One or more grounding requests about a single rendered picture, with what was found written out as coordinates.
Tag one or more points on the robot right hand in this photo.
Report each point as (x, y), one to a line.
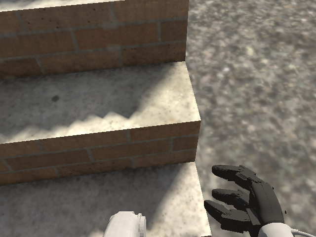
(253, 211)

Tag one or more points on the robot right forearm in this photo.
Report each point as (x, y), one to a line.
(275, 229)

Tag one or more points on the robot left thigh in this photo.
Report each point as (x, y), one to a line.
(126, 224)

